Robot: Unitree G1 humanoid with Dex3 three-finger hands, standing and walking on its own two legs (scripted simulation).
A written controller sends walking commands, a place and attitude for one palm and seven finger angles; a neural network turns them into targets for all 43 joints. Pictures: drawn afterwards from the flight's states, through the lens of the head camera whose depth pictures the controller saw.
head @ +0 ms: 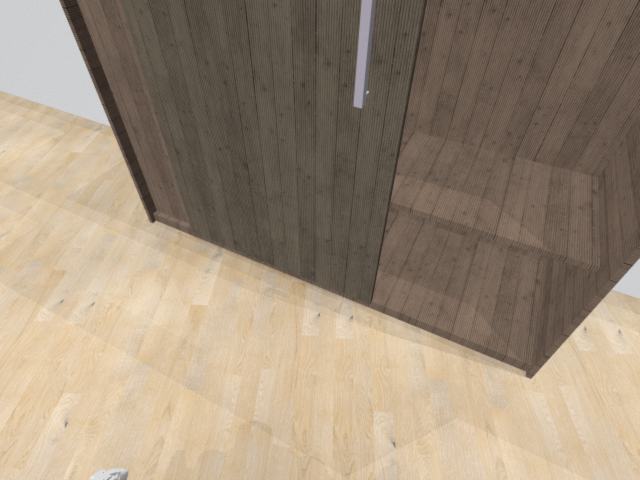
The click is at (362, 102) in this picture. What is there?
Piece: wardrobe's sliding door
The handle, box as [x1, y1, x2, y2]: [353, 0, 375, 107]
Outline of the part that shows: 375,0 362,0 361,2 353,105 357,107 362,107 364,105 365,99 368,96 369,92 366,90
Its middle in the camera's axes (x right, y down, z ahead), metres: +0.10 -0.42 +0.80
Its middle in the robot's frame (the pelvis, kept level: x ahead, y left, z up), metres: +0.90 -0.05 +0.21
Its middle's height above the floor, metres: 0.98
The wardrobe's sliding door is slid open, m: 0.57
